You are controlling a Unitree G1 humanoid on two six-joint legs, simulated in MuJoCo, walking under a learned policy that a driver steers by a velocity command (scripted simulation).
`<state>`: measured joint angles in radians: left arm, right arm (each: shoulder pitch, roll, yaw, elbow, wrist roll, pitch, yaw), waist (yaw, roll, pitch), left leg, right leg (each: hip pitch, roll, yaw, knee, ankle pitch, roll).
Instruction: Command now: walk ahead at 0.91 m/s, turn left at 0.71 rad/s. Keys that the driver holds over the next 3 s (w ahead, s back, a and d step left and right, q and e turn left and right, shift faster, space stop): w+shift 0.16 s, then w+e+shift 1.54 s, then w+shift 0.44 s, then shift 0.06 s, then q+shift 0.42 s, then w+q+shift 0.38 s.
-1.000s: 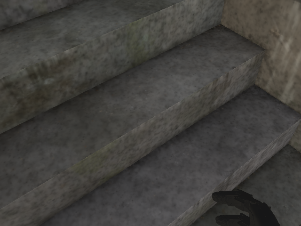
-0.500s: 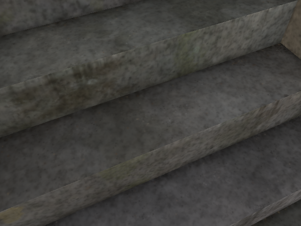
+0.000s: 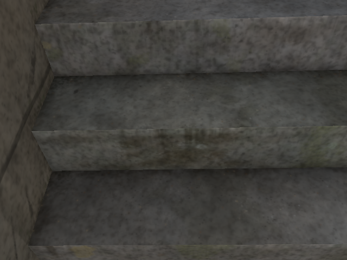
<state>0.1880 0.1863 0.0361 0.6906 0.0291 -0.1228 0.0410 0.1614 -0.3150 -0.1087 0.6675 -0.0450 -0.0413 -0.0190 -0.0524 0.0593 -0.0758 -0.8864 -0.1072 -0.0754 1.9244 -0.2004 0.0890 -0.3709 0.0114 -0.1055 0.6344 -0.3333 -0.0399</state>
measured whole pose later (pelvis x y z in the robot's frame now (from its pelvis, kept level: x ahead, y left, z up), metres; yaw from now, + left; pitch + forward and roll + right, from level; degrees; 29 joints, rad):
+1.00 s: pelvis +0.61 -0.06 +0.38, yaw -23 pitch +3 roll +1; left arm 0.51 0.24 0.06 0.98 0.04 -0.07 -0.02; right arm -0.13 -0.03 0.09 0.36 -0.08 -0.11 -0.03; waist 0.06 -0.01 -0.07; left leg -1.30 0.04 -0.01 2.21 -0.51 0.10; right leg -0.14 0.21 0.19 0.55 -0.41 -0.16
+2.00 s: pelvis +1.23 -0.54 +0.94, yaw -72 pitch +3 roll -1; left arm 0.13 0.24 0.08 0.58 0.05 -0.04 0.01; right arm 0.23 -0.20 -0.04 0.79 -0.03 -0.07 -0.03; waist 0.02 -0.07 -0.01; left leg -0.33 0.04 0.08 0.73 -0.41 0.03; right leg -0.83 0.17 0.15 1.74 -0.27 -0.05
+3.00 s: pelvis +1.42 -0.61 +1.01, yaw -44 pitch +7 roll +3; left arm 0.21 0.15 0.01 0.60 -0.04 -0.07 0.05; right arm 0.31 -0.24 -0.07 0.64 -0.05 0.03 -0.02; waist -0.05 -0.03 -0.07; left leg -0.82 -0.30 -0.18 1.44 -0.74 0.07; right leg 0.03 -0.15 -0.09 0.21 0.15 -0.03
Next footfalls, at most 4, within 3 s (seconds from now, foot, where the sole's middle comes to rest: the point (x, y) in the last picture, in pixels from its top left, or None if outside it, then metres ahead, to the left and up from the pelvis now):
0.30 left None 0.29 0.15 -0.57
0.78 right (203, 209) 0.53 -0.07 -0.38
1.12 left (164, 102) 0.79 0.03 -0.19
1.42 right None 1.01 -0.43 0.00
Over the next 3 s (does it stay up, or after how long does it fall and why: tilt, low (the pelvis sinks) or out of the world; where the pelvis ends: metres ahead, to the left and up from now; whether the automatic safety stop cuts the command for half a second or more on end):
stays up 1.42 -0.61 1.01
